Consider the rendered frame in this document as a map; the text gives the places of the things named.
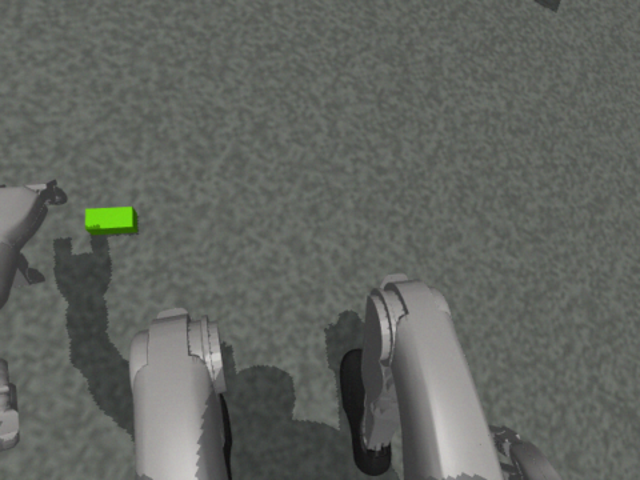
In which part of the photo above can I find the left robot arm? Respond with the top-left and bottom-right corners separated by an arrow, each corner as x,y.
0,242 -> 20,452

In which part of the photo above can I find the left robot hand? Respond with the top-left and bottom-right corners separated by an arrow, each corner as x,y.
0,179 -> 67,288

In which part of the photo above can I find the right robot hand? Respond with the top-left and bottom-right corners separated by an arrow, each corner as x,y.
488,425 -> 563,480

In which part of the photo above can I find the small box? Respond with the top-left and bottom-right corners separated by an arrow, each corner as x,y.
85,207 -> 137,235

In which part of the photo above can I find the right robot foot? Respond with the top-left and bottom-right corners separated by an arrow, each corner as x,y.
340,349 -> 391,476

